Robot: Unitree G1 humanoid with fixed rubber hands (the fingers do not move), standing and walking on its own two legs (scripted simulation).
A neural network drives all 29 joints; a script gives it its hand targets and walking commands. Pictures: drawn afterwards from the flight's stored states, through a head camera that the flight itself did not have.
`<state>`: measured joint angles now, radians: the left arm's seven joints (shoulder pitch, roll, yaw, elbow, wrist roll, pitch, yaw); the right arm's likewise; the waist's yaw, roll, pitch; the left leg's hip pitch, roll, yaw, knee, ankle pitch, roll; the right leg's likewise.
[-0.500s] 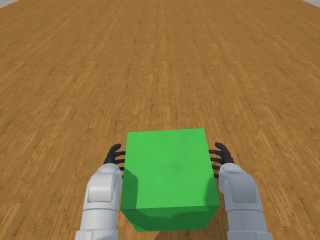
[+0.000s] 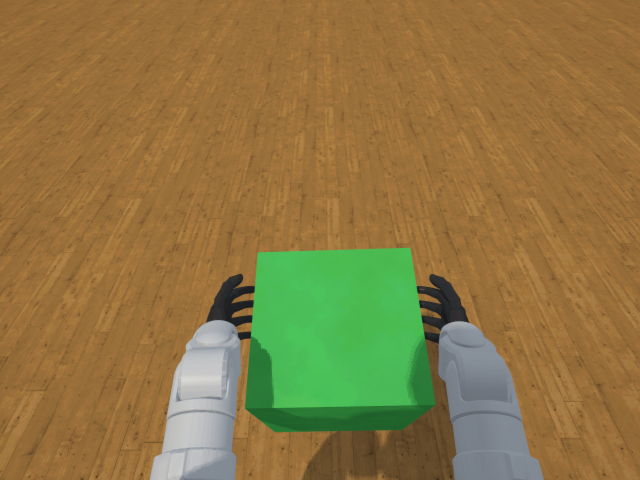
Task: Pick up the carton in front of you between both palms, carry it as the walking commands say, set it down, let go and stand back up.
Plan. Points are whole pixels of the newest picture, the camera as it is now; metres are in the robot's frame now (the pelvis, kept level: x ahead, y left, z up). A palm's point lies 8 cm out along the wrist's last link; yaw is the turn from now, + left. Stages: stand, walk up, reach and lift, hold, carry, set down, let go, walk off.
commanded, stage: carry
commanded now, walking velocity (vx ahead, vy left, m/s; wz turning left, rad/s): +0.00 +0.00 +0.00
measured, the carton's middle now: (336, 348) +0.32 +0.00 -0.05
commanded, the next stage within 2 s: hold in 0.44 s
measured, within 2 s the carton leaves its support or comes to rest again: neither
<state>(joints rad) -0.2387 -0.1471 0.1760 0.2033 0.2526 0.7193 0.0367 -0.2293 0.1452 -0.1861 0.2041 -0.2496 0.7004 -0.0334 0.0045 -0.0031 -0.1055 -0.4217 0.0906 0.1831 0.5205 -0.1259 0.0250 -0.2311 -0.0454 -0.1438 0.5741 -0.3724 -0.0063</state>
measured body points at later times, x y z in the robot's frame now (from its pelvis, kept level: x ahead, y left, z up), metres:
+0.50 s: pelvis +0.00 -0.01 +0.00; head -0.02 +0.00 +0.45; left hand +0.30 +0.14 +0.03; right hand +0.30 -0.16 +0.03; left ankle +0.09 +0.12 -0.73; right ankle -0.04 -0.11 -0.73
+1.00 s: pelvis +0.00 +0.03 +0.01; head -0.02 +0.05 +0.46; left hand +0.32 +0.13 +0.04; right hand +0.27 -0.17 +0.04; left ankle +0.09 +0.13 -0.73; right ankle -0.04 -0.11 -0.73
